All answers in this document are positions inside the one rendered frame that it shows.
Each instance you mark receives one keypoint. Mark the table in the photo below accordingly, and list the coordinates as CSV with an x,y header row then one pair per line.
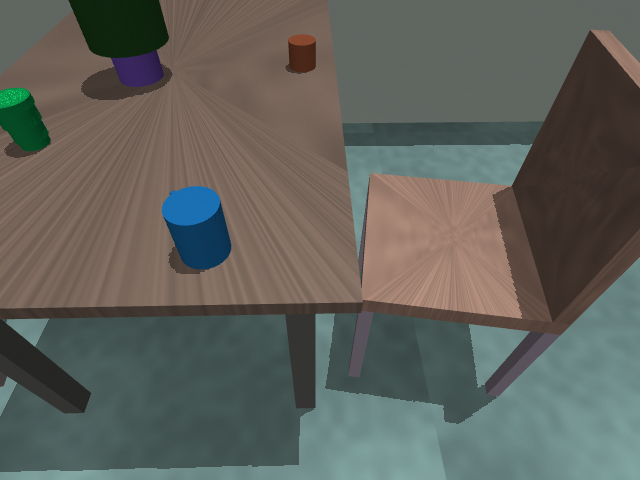
x,y
82,233

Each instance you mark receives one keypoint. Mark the potted plant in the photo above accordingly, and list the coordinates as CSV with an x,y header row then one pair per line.
x,y
127,31

